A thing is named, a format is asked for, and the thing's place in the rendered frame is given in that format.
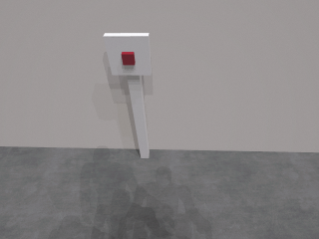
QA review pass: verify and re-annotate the button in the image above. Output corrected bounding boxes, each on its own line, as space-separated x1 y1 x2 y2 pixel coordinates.
121 52 136 66

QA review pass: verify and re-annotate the panel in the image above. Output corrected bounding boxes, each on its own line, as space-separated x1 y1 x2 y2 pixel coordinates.
103 33 152 158

